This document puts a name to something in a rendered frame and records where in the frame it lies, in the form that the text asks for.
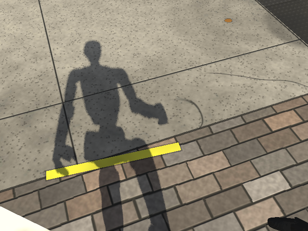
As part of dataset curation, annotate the right robot hand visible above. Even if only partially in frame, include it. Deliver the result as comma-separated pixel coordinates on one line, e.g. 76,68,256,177
268,217,308,231

